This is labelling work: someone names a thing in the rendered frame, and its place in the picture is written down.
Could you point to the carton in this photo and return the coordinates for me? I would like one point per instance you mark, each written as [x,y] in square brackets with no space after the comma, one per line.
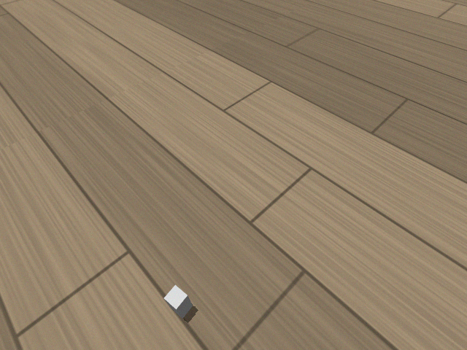
[178,301]

